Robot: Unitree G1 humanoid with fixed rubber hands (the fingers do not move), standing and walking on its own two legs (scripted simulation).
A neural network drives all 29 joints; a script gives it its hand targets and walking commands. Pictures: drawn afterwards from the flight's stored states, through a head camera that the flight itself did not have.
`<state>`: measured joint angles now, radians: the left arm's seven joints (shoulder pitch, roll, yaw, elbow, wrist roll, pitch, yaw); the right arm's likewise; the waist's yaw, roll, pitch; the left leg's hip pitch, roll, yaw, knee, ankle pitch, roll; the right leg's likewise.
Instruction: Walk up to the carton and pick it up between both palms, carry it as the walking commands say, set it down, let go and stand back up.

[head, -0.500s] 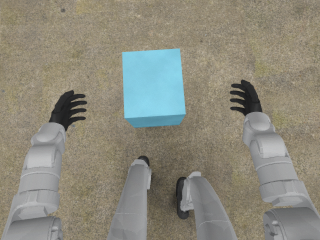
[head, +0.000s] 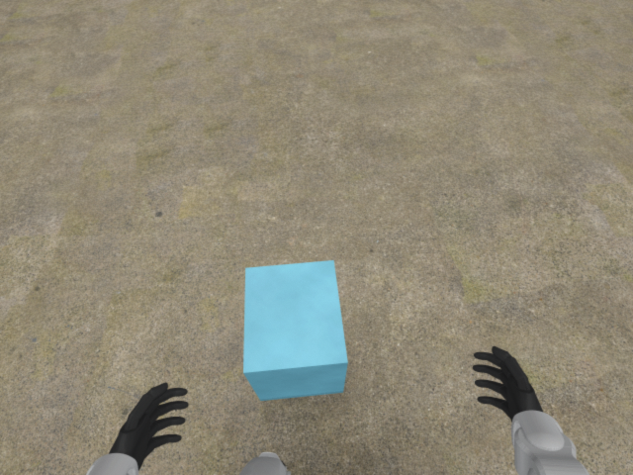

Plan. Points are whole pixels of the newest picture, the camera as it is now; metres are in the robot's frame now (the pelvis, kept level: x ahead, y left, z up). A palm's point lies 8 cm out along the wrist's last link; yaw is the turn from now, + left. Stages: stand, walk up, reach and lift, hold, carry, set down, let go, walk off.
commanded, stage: let go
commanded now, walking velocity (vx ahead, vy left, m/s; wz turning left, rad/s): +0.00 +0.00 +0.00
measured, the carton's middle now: (296, 332) +0.53 +0.12 -0.60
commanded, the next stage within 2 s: stand in 0.64 s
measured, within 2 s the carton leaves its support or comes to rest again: neither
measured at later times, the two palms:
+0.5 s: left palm (123, 438) +0.17 +0.27 -0.05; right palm (533, 440) +0.18 -0.23 -0.06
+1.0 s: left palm (95, 427) +0.19 +0.32 -0.06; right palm (506, 445) +0.18 -0.20 -0.06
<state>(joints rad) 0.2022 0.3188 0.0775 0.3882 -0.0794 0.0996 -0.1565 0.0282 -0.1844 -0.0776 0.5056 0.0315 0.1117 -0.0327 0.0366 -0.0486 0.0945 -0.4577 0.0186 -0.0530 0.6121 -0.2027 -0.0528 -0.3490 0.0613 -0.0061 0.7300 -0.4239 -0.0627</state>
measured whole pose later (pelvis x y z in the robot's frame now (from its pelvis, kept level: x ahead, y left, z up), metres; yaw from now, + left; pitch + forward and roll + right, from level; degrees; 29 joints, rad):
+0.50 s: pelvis +0.02 +0.01 +0.01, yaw +0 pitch -3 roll +2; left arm 0.26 0.30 0.08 0.35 -0.08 0.16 -0.07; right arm 0.17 -0.18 -0.07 0.48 0.03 0.08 0.02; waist 0.00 -0.05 0.13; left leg -0.25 0.00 -0.03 0.49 -0.18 -0.05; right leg -0.14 0.04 0.01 0.60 -0.40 -0.06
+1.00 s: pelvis +0.04 +0.05 +0.01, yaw -1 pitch -2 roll +0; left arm 0.27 0.30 0.07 0.52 -0.07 0.03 -0.02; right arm 0.17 -0.19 -0.06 0.71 -0.03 0.02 0.01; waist 0.00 -0.05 -0.02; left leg -0.32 -0.01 -0.02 0.63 -0.28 0.00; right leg -0.15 0.03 0.02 0.60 -0.42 -0.02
